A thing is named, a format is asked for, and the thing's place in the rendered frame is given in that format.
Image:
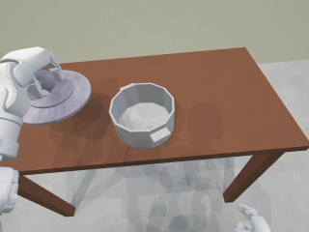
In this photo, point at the pot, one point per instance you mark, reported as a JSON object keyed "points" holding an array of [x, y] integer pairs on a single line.
{"points": [[143, 115]]}

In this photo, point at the lid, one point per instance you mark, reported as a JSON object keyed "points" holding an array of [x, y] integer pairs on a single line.
{"points": [[65, 99]]}

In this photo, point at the table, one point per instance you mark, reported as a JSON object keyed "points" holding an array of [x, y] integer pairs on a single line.
{"points": [[224, 107]]}

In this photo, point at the knob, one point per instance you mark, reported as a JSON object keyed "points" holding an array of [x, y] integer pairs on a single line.
{"points": [[47, 79]]}

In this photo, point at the left robot hand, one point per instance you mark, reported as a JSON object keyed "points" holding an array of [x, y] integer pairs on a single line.
{"points": [[38, 58]]}

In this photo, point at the robot left upper arm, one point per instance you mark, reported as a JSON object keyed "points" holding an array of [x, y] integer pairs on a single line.
{"points": [[8, 190]]}

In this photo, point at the right robot hand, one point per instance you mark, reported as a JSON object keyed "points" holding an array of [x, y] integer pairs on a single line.
{"points": [[258, 224]]}

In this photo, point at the robot left forearm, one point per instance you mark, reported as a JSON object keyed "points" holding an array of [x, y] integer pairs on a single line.
{"points": [[15, 76]]}

